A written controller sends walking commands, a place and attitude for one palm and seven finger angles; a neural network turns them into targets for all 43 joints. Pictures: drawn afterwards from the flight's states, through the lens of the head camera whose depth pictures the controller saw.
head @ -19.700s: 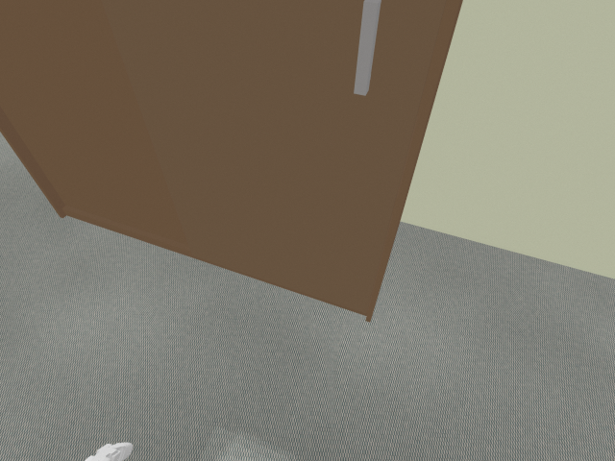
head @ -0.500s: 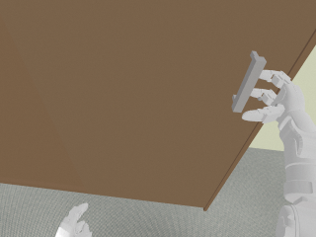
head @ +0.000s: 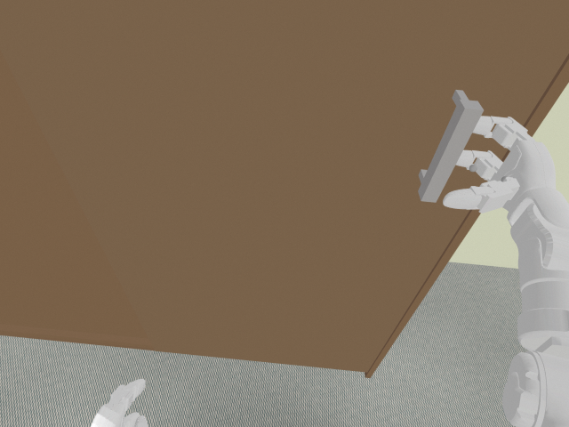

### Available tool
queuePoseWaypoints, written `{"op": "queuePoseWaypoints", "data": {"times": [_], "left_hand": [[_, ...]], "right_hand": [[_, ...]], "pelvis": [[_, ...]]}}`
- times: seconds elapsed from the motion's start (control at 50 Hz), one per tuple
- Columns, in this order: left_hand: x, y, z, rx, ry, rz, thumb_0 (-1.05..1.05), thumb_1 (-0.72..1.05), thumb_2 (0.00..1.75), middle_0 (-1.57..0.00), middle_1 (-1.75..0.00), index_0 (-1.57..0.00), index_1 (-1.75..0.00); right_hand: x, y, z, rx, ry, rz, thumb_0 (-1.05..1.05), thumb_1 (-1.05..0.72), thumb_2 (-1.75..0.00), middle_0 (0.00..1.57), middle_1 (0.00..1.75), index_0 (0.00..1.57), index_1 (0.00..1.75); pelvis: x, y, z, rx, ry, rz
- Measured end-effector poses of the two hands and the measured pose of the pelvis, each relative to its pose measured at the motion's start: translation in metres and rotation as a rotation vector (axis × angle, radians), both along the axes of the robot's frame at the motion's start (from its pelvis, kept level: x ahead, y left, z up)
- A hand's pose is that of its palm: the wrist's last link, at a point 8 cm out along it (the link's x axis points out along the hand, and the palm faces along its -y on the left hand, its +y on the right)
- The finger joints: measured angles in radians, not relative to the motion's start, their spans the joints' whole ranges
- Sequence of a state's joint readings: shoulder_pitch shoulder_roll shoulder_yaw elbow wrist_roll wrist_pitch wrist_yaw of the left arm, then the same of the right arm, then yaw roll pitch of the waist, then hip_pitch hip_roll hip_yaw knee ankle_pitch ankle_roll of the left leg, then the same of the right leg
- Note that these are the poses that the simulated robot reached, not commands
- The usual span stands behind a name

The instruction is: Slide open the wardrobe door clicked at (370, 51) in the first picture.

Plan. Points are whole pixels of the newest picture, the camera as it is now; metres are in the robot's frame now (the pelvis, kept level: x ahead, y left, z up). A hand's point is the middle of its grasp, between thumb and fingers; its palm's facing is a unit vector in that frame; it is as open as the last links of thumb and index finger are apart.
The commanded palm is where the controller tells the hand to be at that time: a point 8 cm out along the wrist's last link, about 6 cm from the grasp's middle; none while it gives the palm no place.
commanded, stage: slide the fingers in behind the handle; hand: right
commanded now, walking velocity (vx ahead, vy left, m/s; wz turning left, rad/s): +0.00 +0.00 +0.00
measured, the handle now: (443, 147) +0.46 -0.18 +0.21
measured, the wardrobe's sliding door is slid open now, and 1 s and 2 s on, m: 0.00 0.00 0.00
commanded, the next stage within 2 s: grip the handle and tug to test in 1.84 s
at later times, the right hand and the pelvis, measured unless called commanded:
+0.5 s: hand (462, 176) +0.40 -0.19 +0.21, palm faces +0.02 +1.00 +0.00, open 13.9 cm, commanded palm +0.37 -0.24 +0.21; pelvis -0.01 -0.01 +0.00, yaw +1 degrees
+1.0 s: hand (447, 171) +0.40 -0.17 +0.21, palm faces +0.01 +1.00 +0.01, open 14.0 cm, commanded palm +0.37 -0.22 +0.21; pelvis +0.00 -0.01 +0.00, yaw +1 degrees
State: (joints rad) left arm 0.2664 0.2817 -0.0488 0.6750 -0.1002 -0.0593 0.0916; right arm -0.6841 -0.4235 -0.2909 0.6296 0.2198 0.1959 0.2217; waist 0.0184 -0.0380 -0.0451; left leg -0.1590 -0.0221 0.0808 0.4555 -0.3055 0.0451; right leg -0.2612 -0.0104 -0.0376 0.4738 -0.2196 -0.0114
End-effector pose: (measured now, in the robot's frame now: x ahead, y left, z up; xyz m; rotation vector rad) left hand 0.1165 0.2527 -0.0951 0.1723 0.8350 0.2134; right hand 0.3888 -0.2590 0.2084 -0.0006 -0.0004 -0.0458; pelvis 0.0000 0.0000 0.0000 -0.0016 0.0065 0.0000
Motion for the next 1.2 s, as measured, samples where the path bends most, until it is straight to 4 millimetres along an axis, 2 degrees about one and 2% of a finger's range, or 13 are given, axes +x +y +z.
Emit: {"op": "queuePoseWaypoints", "data": {"times": [0.16,0.38,0.56,0.74,1.2], "left_hand": [[-0.003,-0.005,0.000,-0.009,-0.003,-0.010,0.01,0.90,0.90,-0.20,-0.30,-0.20,-0.30],[-0.010,-0.011,0.002,-0.026,-0.023,0.008,0.01,0.90,0.90,-0.20,-0.30,-0.20,-0.30],[0.002,-0.015,0.006,-0.022,-0.043,-0.013,0.01,0.90,0.90,-0.20,-0.30,-0.20,-0.30],[0.016,-0.018,0.010,-0.023,-0.062,-0.034,0.01,0.90,0.90,-0.20,-0.30,-0.20,-0.30],[0.015,-0.016,0.006,-0.039,-0.028,-0.023,0.01,0.90,0.90,-0.20,-0.30,-0.20,-0.30]], "right_hand": [[0.001,0.000,0.000,-0.010,0.000,-0.006,-0.02,0.50,-0.30,0.35,1.24,0.35,1.25],[-0.006,0.014,-0.002,0.000,-0.033,0.027,-0.02,0.50,-0.30,0.31,1.21,0.31,1.21],[-0.017,0.019,-0.002,-0.006,-0.028,0.017,-0.02,0.50,-0.30,0.31,1.21,0.30,1.20],[-0.013,0.024,-0.001,0.002,-0.012,0.017,-0.02,0.50,-0.30,0.30,1.20,0.30,1.20],[-0.012,0.045,-0.001,0.004,-0.011,0.021,-0.02,0.50,-0.30,0.30,1.20,0.29,1.20]], "pelvis": [[-0.004,-0.001,0.000,0.002,0.002,-0.002],[-0.005,-0.006,0.001,0.000,-0.012,0.021],[-0.006,-0.007,0.001,0.002,-0.024,0.015],[-0.006,-0.006,0.001,0.002,-0.022,0.008],[-0.001,-0.003,0.002,-0.002,-0.026,0.016]]}}
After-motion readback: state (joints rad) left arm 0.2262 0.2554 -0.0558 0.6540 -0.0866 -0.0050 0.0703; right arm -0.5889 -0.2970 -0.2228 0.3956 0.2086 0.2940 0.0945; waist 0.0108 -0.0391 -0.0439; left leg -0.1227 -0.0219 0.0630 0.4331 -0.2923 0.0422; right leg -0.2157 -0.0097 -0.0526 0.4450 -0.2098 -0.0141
